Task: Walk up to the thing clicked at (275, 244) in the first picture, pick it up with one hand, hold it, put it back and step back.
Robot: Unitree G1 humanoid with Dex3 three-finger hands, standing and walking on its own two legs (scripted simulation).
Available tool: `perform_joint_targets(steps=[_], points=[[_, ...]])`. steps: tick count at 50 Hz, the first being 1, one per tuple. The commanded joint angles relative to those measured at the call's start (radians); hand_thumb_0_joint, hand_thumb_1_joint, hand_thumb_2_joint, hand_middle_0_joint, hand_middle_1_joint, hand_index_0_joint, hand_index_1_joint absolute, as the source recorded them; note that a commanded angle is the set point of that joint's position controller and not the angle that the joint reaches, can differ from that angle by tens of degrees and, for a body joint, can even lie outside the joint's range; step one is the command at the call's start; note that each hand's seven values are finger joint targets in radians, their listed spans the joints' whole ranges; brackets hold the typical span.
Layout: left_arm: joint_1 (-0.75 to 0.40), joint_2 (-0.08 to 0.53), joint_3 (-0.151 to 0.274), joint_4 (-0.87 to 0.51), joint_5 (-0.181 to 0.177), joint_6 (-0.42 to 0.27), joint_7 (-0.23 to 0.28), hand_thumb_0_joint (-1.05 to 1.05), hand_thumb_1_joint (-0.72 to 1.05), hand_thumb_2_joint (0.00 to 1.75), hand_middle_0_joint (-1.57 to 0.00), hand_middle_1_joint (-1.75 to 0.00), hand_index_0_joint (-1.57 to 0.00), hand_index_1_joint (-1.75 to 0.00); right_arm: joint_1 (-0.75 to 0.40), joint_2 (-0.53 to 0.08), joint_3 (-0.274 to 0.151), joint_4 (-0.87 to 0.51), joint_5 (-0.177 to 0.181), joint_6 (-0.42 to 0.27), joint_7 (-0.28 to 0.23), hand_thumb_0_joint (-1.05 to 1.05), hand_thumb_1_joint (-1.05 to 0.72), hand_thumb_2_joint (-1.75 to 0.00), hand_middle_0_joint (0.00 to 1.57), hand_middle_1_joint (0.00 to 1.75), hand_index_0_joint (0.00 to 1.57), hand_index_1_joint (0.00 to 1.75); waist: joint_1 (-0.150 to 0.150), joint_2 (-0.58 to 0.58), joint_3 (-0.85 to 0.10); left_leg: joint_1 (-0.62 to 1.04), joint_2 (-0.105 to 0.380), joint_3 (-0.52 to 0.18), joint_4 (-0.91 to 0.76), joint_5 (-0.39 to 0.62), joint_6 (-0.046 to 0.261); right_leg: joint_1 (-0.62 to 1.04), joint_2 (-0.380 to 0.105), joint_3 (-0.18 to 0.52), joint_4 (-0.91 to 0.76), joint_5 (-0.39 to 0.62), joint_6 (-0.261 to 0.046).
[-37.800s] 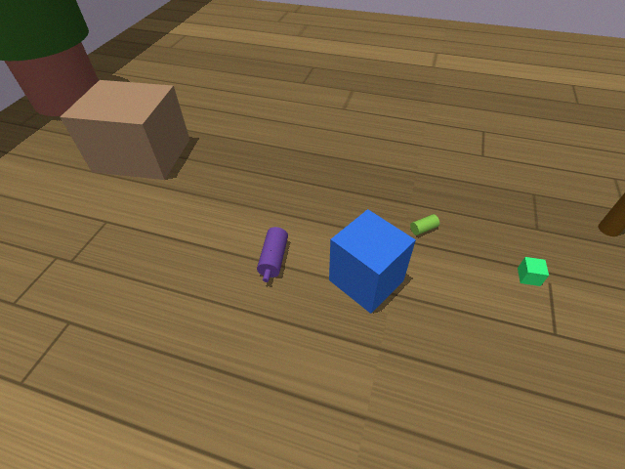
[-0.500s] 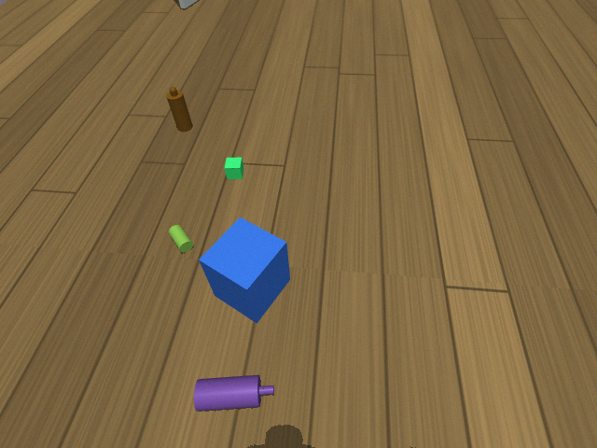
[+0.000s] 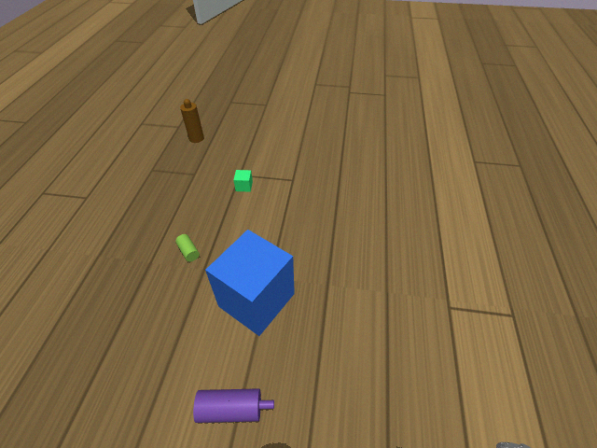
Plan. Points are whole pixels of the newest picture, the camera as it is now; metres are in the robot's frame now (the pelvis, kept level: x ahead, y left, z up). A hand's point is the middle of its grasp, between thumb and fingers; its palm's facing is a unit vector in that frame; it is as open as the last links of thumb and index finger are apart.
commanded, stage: walk up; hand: left
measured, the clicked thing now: (235, 405) +0.37 +0.21 -0.73
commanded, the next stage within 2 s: stand in 0.08 s
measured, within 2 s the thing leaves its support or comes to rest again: neither
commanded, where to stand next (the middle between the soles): +0.00 +0.01 m, yaw +0 degrees
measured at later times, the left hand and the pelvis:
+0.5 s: hand out of the picture +0.09 +0.26 -0.15, palm faces -0.02 -0.94 -0.34, open 7.4 cm; pelvis +0.01 +0.01 +0.00, yaw -1 degrees
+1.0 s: hand out of the picture +0.10 +0.26 -0.15, palm faces -0.04 -0.94 -0.34, open 7.4 cm; pelvis +0.02 +0.01 +0.00, yaw -1 degrees
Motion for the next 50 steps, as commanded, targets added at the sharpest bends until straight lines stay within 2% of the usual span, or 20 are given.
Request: perform_joint_targets(steps=[1,3,4,7,9,10,13,16,17,19,22,26,28,33,40,50], points=[[-0.058,0.219,0.045,-0.044,-0.001,-0.024,0.011,0.0,0.9,0.9,-0.2,-0.3,-0.2,-0.3,-0.044,-0.215,-0.043,-0.037,0.0,-0.023,-0.011,0.0,-0.9,-0.9,0.2,0.3,0.2,0.3,-0.007,-0.022,-0.114,0.07,0.087,-0.08,-0.064,0.09,0.045,-0.03,-0.116,0.096,-0.127,0.08,-0.022],[-0.05,0.219,0.047,-0.04,-0.003,-0.022,0.011,0.0,0.9,0.9,-0.2,-0.3,-0.2,-0.3,-0.044,-0.213,-0.041,-0.036,-0.001,-0.022,-0.012,0.0,-0.9,-0.9,0.2,0.3,0.2,0.3,-0.006,-0.016,-0.099,0.073,0.084,-0.081,-0.074,0.074,0.041,-0.045,-0.115,0.098,-0.134,0.065,-0.021],[-0.041,0.208,0.045,-0.03,-0.001,-0.028,0.013,0.0,0.9,0.9,-0.2,-0.3,-0.2,-0.3,-0.054,-0.207,-0.046,-0.037,-0.01,-0.018,-0.008,0.0,-0.9,-0.9,0.2,0.3,0.2,0.3,-0.006,0.013,-0.108,0.083,0.098,-0.086,-0.079,0.052,0.041,-0.042,-0.119,0.12,-0.136,0.06,-0.019],[-0.045,0.219,0.049,-0.025,0.002,-0.032,0.017,0.0,0.9,0.9,-0.2,-0.3,-0.2,-0.3,-0.049,-0.208,-0.049,-0.036,-0.011,-0.012,-0.007,0.0,-0.9,-0.9,0.2,0.3,0.2,0.3,-0.005,-0.002,-0.106,0.049,0.099,-0.097,-0.105,0.008,0.041,-0.02,-0.116,0.11,-0.134,0.047,-0.016],[-0.036,0.205,0.044,-0.02,0.004,-0.034,0.015,0.0,0.9,0.9,-0.2,-0.3,-0.2,-0.3,-0.048,-0.209,-0.051,-0.036,-0.01,-0.012,-0.005,0.0,-0.9,-0.9,0.2,0.3,0.2,0.3,-0.007,0.001,-0.093,0.059,0.099,-0.097,-0.108,-0.005,0.042,-0.048,-0.115,0.112,-0.14,0.033,-0.015],[-0.037,0.207,0.045,-0.02,0.004,-0.034,0.016,0.0,0.9,0.9,-0.2,-0.3,-0.2,-0.3,-0.037,-0.211,-0.051,-0.034,-0.01,-0.013,-0.006,0.0,-0.9,-0.9,0.2,0.3,0.2,0.3,-0.009,0.002,-0.11,0.055,0.105,-0.097,-0.11,0.024,0.045,-0.02,-0.116,0.108,-0.13,0.066,-0.016],[-0.025,0.21,0.047,-0.017,0.001,-0.039,0.02,0.0,0.9,0.9,-0.2,-0.3,-0.2,-0.3,-0.037,-0.205,-0.052,-0.036,-0.01,-0.018,-0.008,0.0,-0.9,-0.9,0.2,0.3,0.2,0.3,-0.002,0.005,-0.151,0.092,0.11,-0.089,-0.078,0.201,0.046,0.012,-0.124,0.105,-0.114,0.172,-0.014],[-0.016,0.216,0.048,-0.015,0.001,-0.038,0.021,0.0,0.9,0.9,-0.2,-0.3,-0.2,-0.3,-0.034,-0.198,-0.052,-0.037,-0.01,-0.018,-0.009,0.0,-0.9,-0.9,0.2,0.3,0.2,0.3,-0.005,-0.011,-0.142,0.115,0.109,-0.08,-0.074,0.215,0.045,-0.006,-0.122,0.108,-0.115,0.189,-0.015],[-0.022,0.207,0.046,-0.019,0.0,-0.036,0.02,0.0,0.9,0.9,-0.2,-0.3,-0.2,-0.3,-0.021,-0.202,-0.05,-0.033,-0.008,-0.017,-0.01,0.0,-0.9,-0.9,0.2,0.3,0.2,0.3,-0.01,0.001,-0.14,0.098,0.107,-0.078,-0.087,0.2,0.044,0.0,-0.118,0.103,-0.115,0.173,-0.014],[-0.013,0.206,0.047,-0.02,0.0,-0.034,0.02,0.0,0.9,0.9,-0.2,-0.3,-0.2,-0.3,-0.037,-0.205,-0.052,-0.036,-0.009,-0.018,-0.011,0.0,-0.9,-0.9,0.2,0.3,0.2,0.3,0.0,0.006,-0.146,0.117,0.113,-0.08,-0.08,0.223,0.043,0.0,-0.12,0.102,-0.108,0.178,-0.015],[-0.007,0.204,0.044,-0.017,0.002,-0.034,0.022,0.0,0.9,0.9,-0.2,-0.3,-0.2,-0.3,-0.03,-0.198,-0.051,-0.032,-0.007,-0.014,-0.011,0.0,-0.9,-0.9,0.2,0.3,0.2,0.3,-0.005,-0.007,-0.112,0.101,0.106,-0.08,-0.096,0.156,0.042,-0.02,-0.118,0.106,-0.126,0.137,-0.012],[-0.01,0.202,0.046,-0.024,0.004,-0.031,0.022,0.0,0.9,0.9,-0.2,-0.3,-0.2,-0.3,-0.028,-0.203,-0.053,-0.034,-0.008,-0.012,-0.01,0.0,-0.9,-0.9,0.2,0.3,0.2,0.3,-0.007,-0.002,-0.116,0.093,0.105,-0.082,-0.11,0.113,0.042,-0.02,-0.118,0.103,-0.124,0.121,-0.014],[-0.004,0.202,0.046,-0.026,0.003,-0.032,0.023,0.0,0.9,0.9,-0.2,-0.3,-0.2,-0.3,-0.043,-0.202,-0.054,-0.04,-0.009,-0.014,-0.009,0.0,-0.9,-0.9,0.2,0.3,0.2,0.3,0.0,-0.008,-0.123,0.108,0.108,-0.079,-0.098,0.155,0.044,-0.019,-0.12,0.102,-0.123,0.135,-0.014],[-0.011,0.211,0.048,-0.033,0.002,-0.037,0.025,0.0,0.9,0.9,-0.2,-0.3,-0.2,-0.3,-0.03,-0.196,-0.053,-0.039,-0.007,-0.013,-0.008,0.0,-0.9,-0.9,0.2,0.3,0.2,0.3,-0.008,-0.021,-0.121,0.115,0.107,-0.075,-0.089,0.205,0.043,-0.01,-0.125,0.106,-0.126,0.185,-0.011],[0.0,0.206,0.045,-0.036,0.003,-0.033,0.022,0.0,0.9,0.9,-0.2,-0.3,-0.2,-0.3,-0.038,-0.199,-0.052,-0.041,-0.007,-0.011,-0.008,0.0,-0.9,-0.9,0.2,0.3,0.2,0.3,-0.006,-0.002,-0.107,0.111,0.103,-0.072,-0.101,0.13,0.04,-0.024,-0.124,0.109,-0.142,0.124,-0.014],[0.002,0.206,0.04,-0.042,0.005,-0.034,0.024,0.0,0.9,0.9,-0.2,-0.3,-0.2,-0.3,-0.025,-0.205,-0.051,-0.036,-0.006,-0.009,-0.009,0.0,-0.9,-0.9,0.2,0.3,0.2,0.3,-0.009,-0.005,-0.122,0.114,0.102,-0.068,-0.092,0.161,0.044,-0.005,-0.129,0.106,-0.143,0.166,-0.012]])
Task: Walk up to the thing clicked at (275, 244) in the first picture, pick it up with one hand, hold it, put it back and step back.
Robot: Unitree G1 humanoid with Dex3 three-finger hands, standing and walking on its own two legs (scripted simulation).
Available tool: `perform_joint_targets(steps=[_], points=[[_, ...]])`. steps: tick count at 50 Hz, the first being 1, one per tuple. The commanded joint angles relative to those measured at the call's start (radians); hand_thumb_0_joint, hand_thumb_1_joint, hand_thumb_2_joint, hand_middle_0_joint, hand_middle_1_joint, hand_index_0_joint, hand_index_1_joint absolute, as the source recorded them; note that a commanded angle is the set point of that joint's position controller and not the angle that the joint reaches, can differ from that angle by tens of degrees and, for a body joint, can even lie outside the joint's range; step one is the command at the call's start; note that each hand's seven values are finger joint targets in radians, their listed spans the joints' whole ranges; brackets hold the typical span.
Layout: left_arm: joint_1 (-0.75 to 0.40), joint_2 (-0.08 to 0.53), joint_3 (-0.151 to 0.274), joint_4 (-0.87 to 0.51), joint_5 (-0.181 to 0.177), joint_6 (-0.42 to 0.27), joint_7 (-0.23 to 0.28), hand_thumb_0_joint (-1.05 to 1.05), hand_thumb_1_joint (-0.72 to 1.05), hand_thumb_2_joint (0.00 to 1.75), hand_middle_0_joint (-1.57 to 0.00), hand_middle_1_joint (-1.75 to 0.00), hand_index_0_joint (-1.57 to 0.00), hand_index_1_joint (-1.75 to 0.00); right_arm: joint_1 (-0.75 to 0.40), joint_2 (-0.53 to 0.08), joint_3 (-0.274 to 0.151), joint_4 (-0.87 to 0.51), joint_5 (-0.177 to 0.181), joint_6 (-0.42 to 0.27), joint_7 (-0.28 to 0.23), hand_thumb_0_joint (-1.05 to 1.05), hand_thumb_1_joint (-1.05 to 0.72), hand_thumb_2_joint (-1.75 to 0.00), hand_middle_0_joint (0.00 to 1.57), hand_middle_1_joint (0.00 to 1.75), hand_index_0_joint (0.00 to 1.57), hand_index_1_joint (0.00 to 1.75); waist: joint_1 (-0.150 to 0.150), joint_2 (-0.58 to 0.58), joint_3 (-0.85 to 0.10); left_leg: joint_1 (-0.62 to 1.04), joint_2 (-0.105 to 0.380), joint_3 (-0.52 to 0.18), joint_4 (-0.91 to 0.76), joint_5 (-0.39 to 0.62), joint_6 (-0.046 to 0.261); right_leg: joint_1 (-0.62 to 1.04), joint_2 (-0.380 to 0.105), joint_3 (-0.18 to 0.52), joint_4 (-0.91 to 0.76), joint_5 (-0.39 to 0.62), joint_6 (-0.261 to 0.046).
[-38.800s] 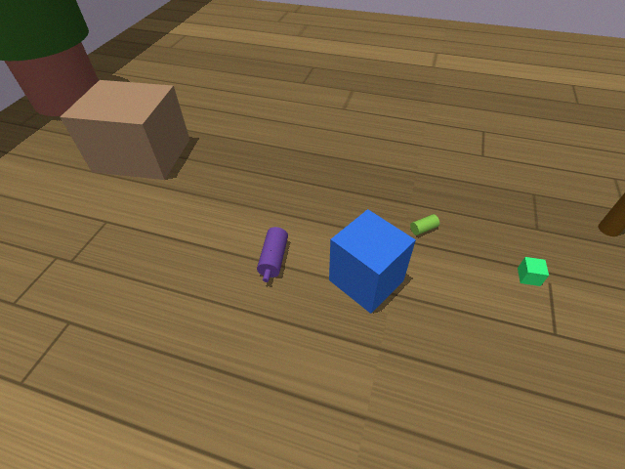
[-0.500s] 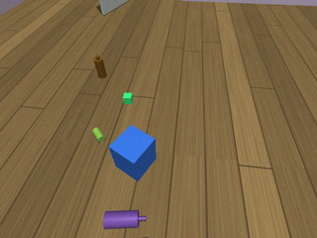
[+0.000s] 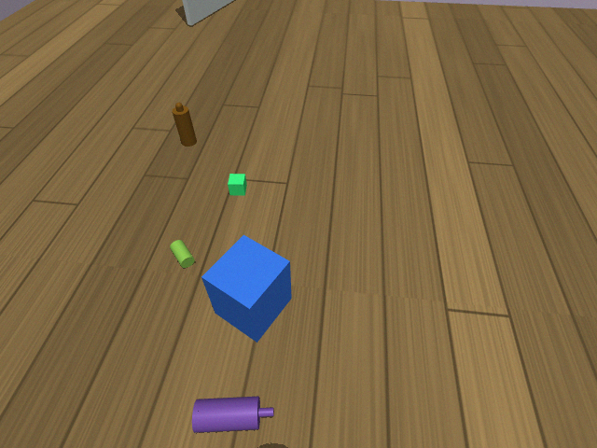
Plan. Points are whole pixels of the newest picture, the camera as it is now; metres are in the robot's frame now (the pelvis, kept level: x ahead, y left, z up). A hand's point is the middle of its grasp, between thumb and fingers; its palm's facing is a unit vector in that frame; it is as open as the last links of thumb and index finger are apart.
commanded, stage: stand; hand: left
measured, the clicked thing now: (234, 413) +0.35 +0.21 -0.74
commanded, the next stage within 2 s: none
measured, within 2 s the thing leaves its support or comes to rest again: neither
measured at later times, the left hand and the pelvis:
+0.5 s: hand out of the picture +0.08 +0.26 -0.16, palm faces -0.02 -0.94 -0.35, open 7.4 cm; pelvis +0.01 +0.00 +0.00, yaw +0 degrees
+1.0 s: hand out of the picture +0.07 +0.26 -0.16, palm faces -0.01 -0.94 -0.34, open 7.4 cm; pelvis +0.01 +0.00 +0.00, yaw +0 degrees
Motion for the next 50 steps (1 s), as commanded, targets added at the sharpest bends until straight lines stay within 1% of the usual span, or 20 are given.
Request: perform_joint_targets(steps=[1,2,5,8,9,12,14,18,22,23,26,29,33,35,36,38,39,40,46,50], points=[[-0.031,0.213,0.033,-0.058,-0.004,-0.023,0.015,0.0,0.9,0.9,-0.2,-0.3,-0.2,-0.3,-0.054,-0.212,-0.04,-0.059,0.005,-0.02,-0.012,0.0,-0.9,-0.9,0.2,0.3,0.2,0.3,-0.005,0.006,-0.098,0.079,0.118,-0.103,-0.027,0.144,0.027,-0.055,-0.108,0.078,-0.06,0.127,-0.029],[-0.034,0.214,0.033,-0.058,-0.004,-0.023,0.014,0.0,0.9,0.9,-0.2,-0.3,-0.2,-0.3,-0.047,-0.213,-0.039,-0.059,0.005,-0.021,-0.012,0.0,-0.9,-0.9,0.2,0.3,0.2,0.3,-0.005,0.004,-0.101,0.07,0.121,-0.103,-0.023,0.156,0.033,-0.036,-0.111,0.078,-0.062,0.139,-0.03],[-0.03,0.214,0.032,-0.056,-0.006,-0.023,0.015,0.0,0.9,0.9,-0.2,-0.3,-0.2,-0.3,-0.044,-0.213,-0.039,-0.058,0.006,-0.019,-0.011,0.0,-0.9,-0.9,0.2,0.3,0.2,0.3,-0.005,-0.001,-0.093,0.062,0.115,-0.103,-0.03,0.142,0.029,-0.04,-0.11,0.076,-0.065,0.127,-0.027],[-0.019,0.21,0.031,-0.059,-0.005,-0.025,0.015,0.0,0.9,0.9,-0.2,-0.3,-0.2,-0.3,-0.046,-0.217,-0.039,-0.06,0.004,-0.022,-0.012,0.0,-0.9,-0.9,0.2,0.3,0.2,0.3,0.002,0.005,-0.116,0.087,0.123,-0.102,-0.012,0.209,0.033,-0.029,-0.116,0.074,-0.055,0.181,-0.027],[-0.027,0.216,0.033,-0.061,-0.005,-0.024,0.016,0.0,0.9,0.9,-0.2,-0.3,-0.2,-0.3,-0.038,-0.213,-0.039,-0.058,0.005,-0.022,-0.013,0.0,-0.9,-0.9,0.2,0.3,0.2,0.3,-0.003,0.003,-0.12,0.082,0.121,-0.098,-0.01,0.23,0.033,-0.017,-0.119,0.077,-0.055,0.205,-0.031],[-0.022,0.21,0.033,-0.059,-0.005,-0.019,0.016,0.0,0.9,0.9,-0.2,-0.3,-0.2,-0.3,-0.039,-0.22,-0.04,-0.056,0.005,-0.022,-0.015,0.0,-0.9,-0.9,0.2,0.3,0.2,0.3,0.0,0.025,-0.115,0.08,0.12,-0.1,-0.018,0.214,0.03,-0.014,-0.115,0.071,-0.052,0.179,-0.03],[-0.022,0.214,0.033,-0.06,-0.005,-0.019,0.016,0.0,0.9,0.9,-0.2,-0.3,-0.2,-0.3,-0.037,-0.21,-0.037,-0.058,0.005,-0.022,-0.015,0.0,-0.9,-0.9,0.2,0.3,0.2,0.3,0.0,0.002,-0.102,0.073,0.12,-0.104,-0.025,0.207,0.028,-0.021,-0.112,0.064,-0.051,0.16,-0.029],[-0.018,0.212,0.031,-0.061,-0.005,-0.02,0.016,0.0,0.9,0.9,-0.2,-0.3,-0.2,-0.3,-0.041,-0.216,-0.038,-0.059,0.005,-0.022,-0.015,0.0,-0.9,-0.9,0.2,0.3,0.2,0.3,0.001,0.004,-0.099,0.083,0.12,-0.105,-0.021,0.215,0.029,-0.03,-0.113,0.063,-0.054,0.168,-0.027],[-0.02,0.215,0.033,-0.064,-0.001,-0.021,0.018,0.0,0.9,0.9,-0.2,-0.3,-0.2,-0.3,-0.036,-0.215,-0.04,-0.064,0.005,-0.021,-0.016,0.0,-0.9,-0.9,0.2,0.3,0.2,0.3,-0.002,-0.007,-0.128,0.104,0.125,-0.099,-0.005,0.249,0.035,-0.01,-0.12,0.065,-0.051,0.215,-0.029],[-0.021,0.217,0.032,-0.064,-0.005,-0.021,0.018,0.0,0.9,0.9,-0.2,-0.3,-0.2,-0.3,-0.037,-0.21,-0.037,-0.063,0.006,-0.021,-0.015,0.0,-0.9,-0.9,0.2,0.3,0.2,0.3,-0.002,-0.008,-0.119,0.104,0.122,-0.099,-0.007,0.277,0.031,-0.011,-0.119,0.064,-0.048,0.235,-0.029],[-0.015,0.218,0.034,-0.066,-0.005,-0.021,0.019,0.0,0.9,0.9,-0.2,-0.3,-0.2,-0.3,-0.029,-0.211,-0.038,-0.064,0.005,-0.023,-0.016,0.0,-0.9,-0.9,0.2,0.3,0.2,0.3,-0.003,-0.005,-0.118,0.099,0.12,-0.094,-0.011,0.271,0.029,-0.005,-0.117,0.061,-0.049,0.23,-0.027],[-0.009,0.208,0.032,-0.066,-0.005,-0.021,0.019,0.0,0.9,0.9,-0.2,-0.3,-0.2,-0.3,-0.034,-0.218,-0.04,-0.067,0.006,-0.022,-0.017,0.0,-0.9,-0.9,0.2,0.3,0.2,0.3,0.002,0.004,-0.126,0.113,0.125,-0.093,0.004,0.318,0.035,0.003,-0.123,0.062,-0.043,0.275,-0.027],[-0.018,0.216,0.034,-0.065,-0.002,-0.018,0.018,0.0,0.9,0.9,-0.2,-0.3,-0.2,-0.3,-0.034,-0.215,-0.037,-0.069,0.005,-0.021,-0.017,0.0,-0.9,-0.9,0.2,0.3,0.2,0.3,-0.004,0.006,-0.092,0.085,0.116,-0.094,-0.021,0.227,0.028,-0.016,-0.116,0.062,-0.059,0.191,-0.026],[-0.014,0.213,0.034,-0.067,-0.001,-0.016,0.019,0.0,0.9,0.9,-0.2,-0.3,-0.2,-0.3,-0.04,-0.216,-0.039,-0.07,0.005,-0.02,-0.017,0.0,-0.9,-0.9,0.2,0.3,0.2,0.3,0.0,0.006,-0.095,0.092,0.119,-0.098,-0.021,0.225,0.03,-0.022,-0.115,0.059,-0.058,0.183,-0.027],[-0.005,0.208,0.032,-0.066,-0.002,-0.017,0.018,0.0,0.9,0.9,-0.2,-0.3,-0.2,-0.3,-0.042,-0.22,-0.039,-0.071,0.006,-0.02,-0.016,0.0,-0.9,-0.9,0.2,0.3,0.2,0.3,0.002,0.012,-0.086,0.089,0.115,-0.098,-0.027,0.189,0.029,-0.033,-0.113,0.059,-0.064,0.155,-0.026],[-0.017,0.217,0.034,-0.067,0.0,-0.018,0.019,0.0,0.9,0.9,-0.2,-0.3,-0.2,-0.3,-0.037,-0.212,-0.04,-0.07,0.005,-0.017,-0.015,0.0,-0.9,-0.9,0.2,0.3,0.2,0.3,-0.003,-0.015,-0.084,0.085,0.118,-0.102,-0.026,0.188,0.029,-0.033,-0.112,0.057,-0.064,0.141,-0.026],[-0.013,0.215,0.034,-0.068,0.001,-0.019,0.019,0.0,0.9,0.9,-0.2,-0.3,-0.2,-0.3,-0.034,-0.217,-0.042,-0.071,0.005,-0.017,-0.015,0.0,-0.9,-0.9,0.2,0.3,0.2,0.3,-0.002,-0.013,-0.095,0.088,0.119,-0.099,-0.018,0.193,0.035,-0.024,-0.117,0.061,-0.065,0.163,-0.028],[-0.019,0.215,0.033,-0.068,-0.003,-0.02,0.018,0.0,0.9,0.9,-0.2,-0.3,-0.2,-0.3,-0.033,-0.212,-0.039,-0.068,0.004,-0.018,-0.015,0.0,-0.9,-0.9,0.2,0.3,0.2,0.3,-0.005,-0.01,-0.082,0.081,0.113,-0.099,-0.026,0.212,0.028,-0.028,-0.116,0.064,-0.064,0.176,-0.028],[-0.008,0.22,0.034,-0.073,-0.003,-0.022,0.019,0.0,0.9,0.9,-0.2,-0.3,-0.2,-0.3,-0.029,-0.211,-0.04,-0.07,0.006,-0.019,-0.015,0.0,-0.9,-0.9,0.2,0.3,0.2,0.3,-0.004,-0.009,-0.109,0.097,0.116,-0.098,-0.012,0.243,0.031,-0.009,-0.118,0.062,-0.056,0.216,-0.031],[-0.003,0.216,0.032,-0.071,-0.001,-0.02,0.019,0.0,0.9,0.9,-0.2,-0.3,-0.2,-0.3,-0.022,-0.214,-0.038,-0.069,0.006,-0.018,-0.016,0.0,-0.9,-0.9,0.2,0.3,0.2,0.3,-0.004,0.001,-0.089,0.081,0.115,-0.1,-0.02,0.2,0.033,-0.013,-0.117,0.064,-0.065,0.174,-0.031]])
